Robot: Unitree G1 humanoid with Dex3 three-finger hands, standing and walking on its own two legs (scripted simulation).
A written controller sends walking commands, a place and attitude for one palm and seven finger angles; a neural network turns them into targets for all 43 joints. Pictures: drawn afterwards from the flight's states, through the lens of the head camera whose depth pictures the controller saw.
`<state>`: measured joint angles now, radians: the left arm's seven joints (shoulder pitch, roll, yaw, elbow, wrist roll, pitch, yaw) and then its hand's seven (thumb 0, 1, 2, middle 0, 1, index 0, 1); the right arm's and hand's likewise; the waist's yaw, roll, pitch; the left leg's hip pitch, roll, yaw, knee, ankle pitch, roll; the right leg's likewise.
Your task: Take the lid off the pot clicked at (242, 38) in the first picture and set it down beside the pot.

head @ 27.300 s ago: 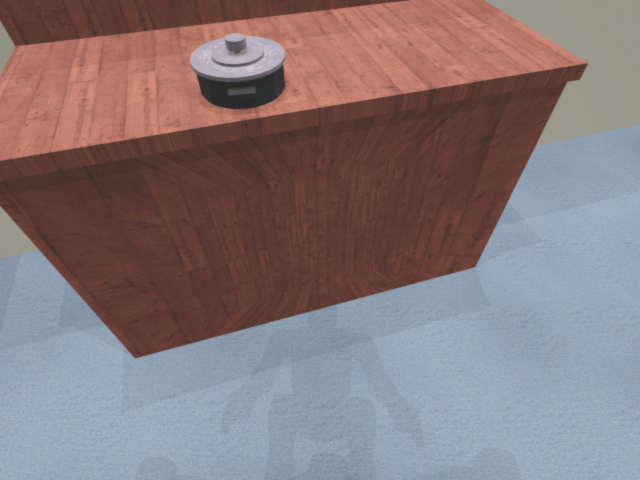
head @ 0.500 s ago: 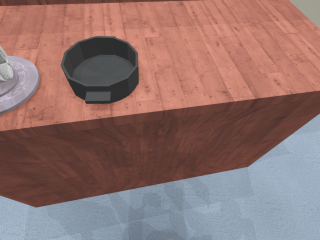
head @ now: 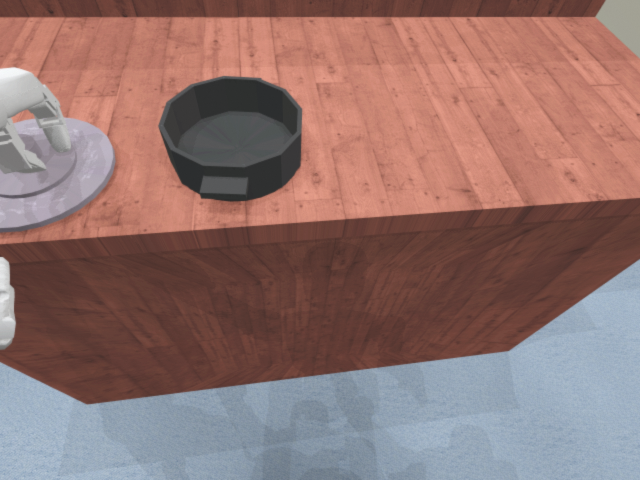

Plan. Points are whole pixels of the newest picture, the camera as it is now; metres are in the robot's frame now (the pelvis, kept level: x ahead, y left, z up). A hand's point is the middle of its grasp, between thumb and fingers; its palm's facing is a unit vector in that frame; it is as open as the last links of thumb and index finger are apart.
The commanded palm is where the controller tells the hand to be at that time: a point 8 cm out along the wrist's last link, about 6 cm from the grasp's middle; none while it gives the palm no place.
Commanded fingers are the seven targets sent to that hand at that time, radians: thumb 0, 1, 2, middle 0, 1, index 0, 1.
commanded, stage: open the fingers wide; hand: left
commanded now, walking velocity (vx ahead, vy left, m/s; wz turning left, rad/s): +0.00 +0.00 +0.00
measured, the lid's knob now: (19, 151) +0.49 +0.34 +0.12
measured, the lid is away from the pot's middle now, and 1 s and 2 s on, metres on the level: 0.25 0.25 0.25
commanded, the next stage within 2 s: raise the empty hand in 0.52 s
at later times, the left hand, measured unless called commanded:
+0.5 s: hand (21, 144) +0.47 +0.32 +0.15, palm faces -0.40 -0.13 -0.91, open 10.9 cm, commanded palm +0.49 +0.32 +0.20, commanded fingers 0.00 -0.08 0.79 -0.41 -0.74 -0.41 -0.74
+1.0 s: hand out of the picture +0.48 +0.33 +0.18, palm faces -0.37 -0.14 -0.92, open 11.1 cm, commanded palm +0.50 +0.32 +0.25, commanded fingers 0.00 -0.08 0.79 -0.41 -0.74 -0.41 -0.74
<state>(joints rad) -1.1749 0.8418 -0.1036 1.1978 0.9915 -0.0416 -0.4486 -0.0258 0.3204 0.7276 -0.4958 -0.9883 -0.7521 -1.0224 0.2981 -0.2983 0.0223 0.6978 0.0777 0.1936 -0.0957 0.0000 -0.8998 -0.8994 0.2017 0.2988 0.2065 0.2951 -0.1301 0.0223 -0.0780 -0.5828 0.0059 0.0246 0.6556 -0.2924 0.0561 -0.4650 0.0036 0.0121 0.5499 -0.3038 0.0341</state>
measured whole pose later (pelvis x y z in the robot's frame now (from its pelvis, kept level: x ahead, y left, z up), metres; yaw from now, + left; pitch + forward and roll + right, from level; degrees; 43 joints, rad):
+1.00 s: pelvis +0.01 +0.00 +0.00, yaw +0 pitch +13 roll -3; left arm -1.21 0.89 -0.09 1.16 1.00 -0.02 -0.49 0.00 -0.08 0.80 -0.43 -0.74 -0.43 -0.74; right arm 0.31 -0.30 0.02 0.70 0.08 0.22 -0.09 0.00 -0.90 -0.90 0.20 0.30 0.21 0.30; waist -0.14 0.02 -0.08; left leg -0.55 0.01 0.03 0.63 -0.30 0.06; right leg -0.43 0.01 0.02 0.52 -0.30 0.03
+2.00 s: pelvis +0.02 -0.01 +0.01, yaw +0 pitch +10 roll -1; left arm -1.42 0.92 -0.15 1.19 1.02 0.12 -0.57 0.00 -0.08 0.80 -0.43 -0.74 -0.43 -0.74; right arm 0.28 -0.31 0.03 0.71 0.08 0.21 -0.06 0.00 -0.90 -0.90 0.20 0.30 0.20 0.29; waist -0.13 0.04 -0.07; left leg -0.44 0.00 0.02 0.51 -0.25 0.04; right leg -0.33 0.00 0.01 0.43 -0.28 0.02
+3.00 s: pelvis +0.01 -0.04 +0.02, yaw +0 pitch -1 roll -1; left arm -0.53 0.56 0.42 0.24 -0.07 -0.01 0.06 0.00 0.17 0.82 -0.37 -0.62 -0.36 -0.62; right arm 0.22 -0.29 0.04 0.67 0.04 0.03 -0.07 0.01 -0.90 -0.90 0.20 0.30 0.20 0.29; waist 0.01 0.04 -0.01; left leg -0.16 0.03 0.03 0.42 -0.23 -0.01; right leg -0.08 0.03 0.02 0.36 -0.26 -0.02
